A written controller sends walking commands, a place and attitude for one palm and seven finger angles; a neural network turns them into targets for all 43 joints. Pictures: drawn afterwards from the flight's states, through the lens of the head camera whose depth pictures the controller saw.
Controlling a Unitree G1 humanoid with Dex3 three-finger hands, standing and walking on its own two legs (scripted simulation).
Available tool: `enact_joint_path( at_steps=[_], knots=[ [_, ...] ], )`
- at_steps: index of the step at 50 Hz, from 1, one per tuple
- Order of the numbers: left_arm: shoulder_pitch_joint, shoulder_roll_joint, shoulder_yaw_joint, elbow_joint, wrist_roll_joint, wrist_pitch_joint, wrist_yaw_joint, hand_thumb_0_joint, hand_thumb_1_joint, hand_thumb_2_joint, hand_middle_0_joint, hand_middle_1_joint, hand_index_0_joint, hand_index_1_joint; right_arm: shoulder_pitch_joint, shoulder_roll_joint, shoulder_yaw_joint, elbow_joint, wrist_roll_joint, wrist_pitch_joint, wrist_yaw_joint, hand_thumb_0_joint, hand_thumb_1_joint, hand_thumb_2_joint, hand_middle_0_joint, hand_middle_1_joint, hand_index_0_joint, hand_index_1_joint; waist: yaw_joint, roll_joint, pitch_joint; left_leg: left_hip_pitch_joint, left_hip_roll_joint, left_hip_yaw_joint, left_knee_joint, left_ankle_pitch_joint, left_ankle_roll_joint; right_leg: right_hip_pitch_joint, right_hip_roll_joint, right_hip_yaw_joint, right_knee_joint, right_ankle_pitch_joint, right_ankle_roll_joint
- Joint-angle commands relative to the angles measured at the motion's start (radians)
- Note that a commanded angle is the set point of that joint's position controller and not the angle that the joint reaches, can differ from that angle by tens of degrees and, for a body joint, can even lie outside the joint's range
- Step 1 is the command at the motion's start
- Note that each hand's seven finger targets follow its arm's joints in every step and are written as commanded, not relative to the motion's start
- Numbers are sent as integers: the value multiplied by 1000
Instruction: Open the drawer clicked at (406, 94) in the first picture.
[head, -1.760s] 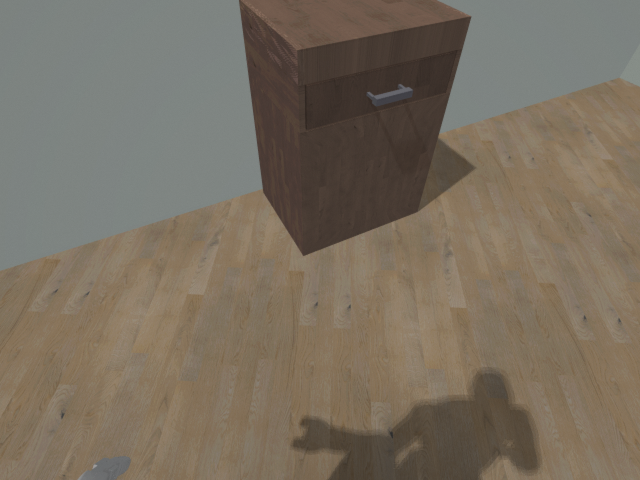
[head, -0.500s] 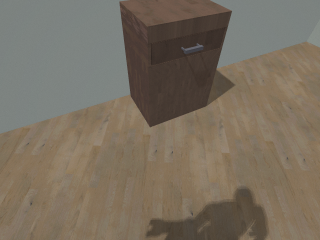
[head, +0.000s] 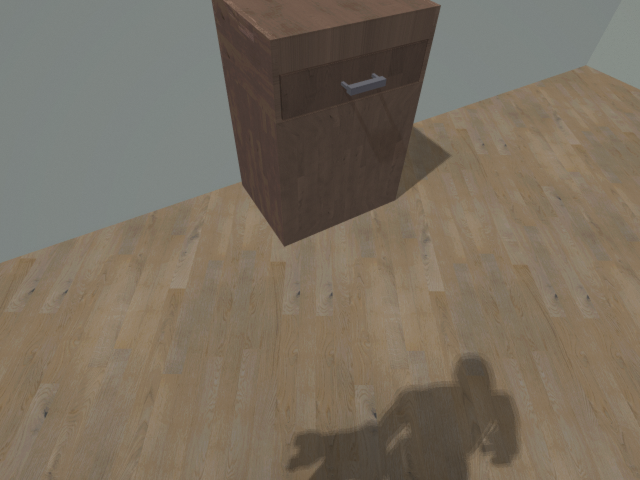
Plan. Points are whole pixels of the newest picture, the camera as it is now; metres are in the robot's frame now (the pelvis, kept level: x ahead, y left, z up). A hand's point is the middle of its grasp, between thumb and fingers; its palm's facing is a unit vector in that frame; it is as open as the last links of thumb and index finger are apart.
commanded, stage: walk to a spot facing it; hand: left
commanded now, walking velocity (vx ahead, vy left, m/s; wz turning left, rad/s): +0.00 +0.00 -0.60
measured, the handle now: (362, 82) +1.24 -0.05 -0.11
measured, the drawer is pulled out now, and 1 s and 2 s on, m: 0.00 0.00 0.00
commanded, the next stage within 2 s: none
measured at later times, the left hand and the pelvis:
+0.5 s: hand out of the picture +0.05 +0.17 -0.16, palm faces -0.17 -0.96 -0.24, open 7.4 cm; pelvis -0.02 -0.02 +0.00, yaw -15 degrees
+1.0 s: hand (229, 430) +0.22 +0.16 -0.17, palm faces -0.50 -0.85 -0.17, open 7.4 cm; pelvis +0.05 +0.01 +0.00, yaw -33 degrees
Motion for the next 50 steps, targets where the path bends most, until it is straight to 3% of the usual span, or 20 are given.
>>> enact_joint_path(
  at_steps=[1,3,5,8,9,10,11,13,16,21,28,31,32,33,34,35,36,39,44,50],
  knots=[
    [7,110,37,-104,1,-3,-2,0,900,900,-200,-300,-200,-300,36,-181,-59,-84,-7,-1,-14,0,-900,-900,200,300,200,300,-19,107,-45,38,216,-134,-84,109,67,-127,-33,26,122,126,-11],
    [33,85,44,-119,2,7,-7,0,900,900,-200,-300,-200,-300,21,-186,-70,-105,-6,-5,-13,0,-900,-900,200,300,200,300,-7,202,-39,-4,313,-171,-126,182,140,-146,-9,-42,323,-153,6],
    [54,64,53,-134,0,11,-9,0,900,900,-200,-300,-200,-300,-3,-174,-76,-129,-10,-8,-13,0,-900,-900,200,300,200,300,5,226,-38,-25,351,-151,-106,279,177,-143,-43,-45,395,-269,7],
    [177,62,68,-116,8,-6,-15,0,900,900,-200,-300,-200,-300,-42,-154,-84,-150,-11,2,-11,0,-900,-900,200,300,200,300,69,76,-67,-117,250,9,175,180,63,38,-56,-59,78,7,-1],
    [195,150,84,-119,20,-24,-4,0,900,900,-200,-300,-200,-300,-6,-83,-73,-164,-5,13,-6,0,-900,-900,200,300,200,300,64,-240,-59,-269,95,89,435,-146,-24,84,-232,248,-136,202,-45],
    [197,208,90,-130,11,-27,9,0,900,900,-200,-300,-200,-300,-23,-45,-62,-198,-5,16,-6,0,-900,-900,200,300,200,300,55,-342,-34,-391,7,7,608,-352,-47,52,-371,494,-199,437,-127],
    [188,186,90,-140,4,-21,16,0,900,900,-200,-300,-200,-300,-13,-67,-71,-192,-3,22,-8,0,-900,-900,200,300,200,300,46,-234,-51,-363,35,-81,669,-305,-32,35,-359,408,-196,315,-176],
    [100,138,88,-167,3,-23,17,0,900,900,-200,-300,-200,-300,-27,-72,-75,-172,-5,20,-3,0,-900,-900,200,300,200,300,20,-166,-13,-375,57,-93,708,-195,-35,-20,-271,381,-198,156,-167],
    [93,103,82,-175,-3,-33,12,0,900,900,-200,-300,-200,-300,-6,-55,-74,-158,-9,19,-1,0,-900,-900,200,300,200,300,3,-68,-52,-359,52,-91,680,-103,-51,14,-216,306,-173,194,-158],
    [143,100,91,-165,0,-33,12,0,900,900,-200,-300,-200,-300,-15,-41,-71,-171,-10,19,-8,0,-900,-900,200,300,200,300,23,-92,-123,-378,31,-92,596,-113,-65,129,-193,326,-151,242,-160],
    [136,112,102,-172,12,-32,2,0,900,900,-200,-300,-200,-300,-31,-35,-64,-210,-8,-11,1,0,-900,-900,200,300,200,300,48,-139,-92,-226,-2,-63,286,-218,-43,14,-169,446,-234,-190,-204],
    [55,114,102,-193,5,-29,-6,0,900,900,-200,-300,-200,-300,117,-35,-66,-170,0,-32,-4,0,-900,-900,200,300,200,300,-24,-147,-104,87,-40,-39,0,-114,-12,-185,-92,402,-175,-247,-144],
    [35,80,96,-205,2,-31,-10,0,900,900,-200,-300,-200,-300,196,-70,-73,-147,2,-42,-15,0,-900,-900,200,300,200,300,-63,-46,-126,301,24,-80,-108,-113,4,-344,-27,325,-74,-294,-92],
    [24,17,84,-227,-6,-31,-22,0,900,900,-200,-300,-200,-300,255,-165,-94,-139,-10,-46,-23,0,-900,-900,200,300,200,300,-103,232,-117,412,269,-364,-248,-371,60,-553,93,156,176,-375,-39],
    [-45,20,91,-265,0,-38,-27,0,900,900,-200,-300,-200,-300,259,-222,-104,-154,-10,-45,-22,0,-900,-900,200,300,200,300,-112,310,-19,284,475,-563,-331,-493,129,-634,53,16,392,-326,3],
    [-66,51,103,-271,12,-41,-36,0,900,900,-200,-300,-200,-300,214,-191,-90,-173,-15,-46,-19,0,-900,-900,200,300,200,300,-85,184,61,130,478,-546,-360,-476,167,-596,-9,35,500,-246,12],
    [-23,59,112,-229,21,-33,-42,0,900,900,-200,-300,-200,-300,147,-122,-71,-175,-16,-51,-14,0,-900,-900,200,300,200,300,-30,154,85,57,384,-431,-355,-424,115,-549,-14,31,569,-144,19],
    [50,8,105,-181,24,-21,-61,0,900,900,-200,-300,-200,-300,141,-66,-50,-174,-14,-74,-17,0,-900,-900,200,300,200,300,8,135,101,11,262,-188,-324,-215,55,-518,-25,-21,715,9,29],
    [34,-31,93,-174,22,-9,-56,0,900,900,-200,-300,-200,-300,292,-18,-36,-114,-4,-92,-25,0,-900,-900,200,300,200,300,-10,162,97,101,240,-44,-273,85,8,-600,-51,-39,802,117,40],
    [-118,-63,71,-206,17,-16,-64,0,900,900,-200,-300,-200,-300,428,-11,-34,-44,-13,-102,-27,0,-900,-900,200,300,200,300,-60,122,128,258,304,11,-244,314,96,-688,-102,-115,638,82,33]
  ],
)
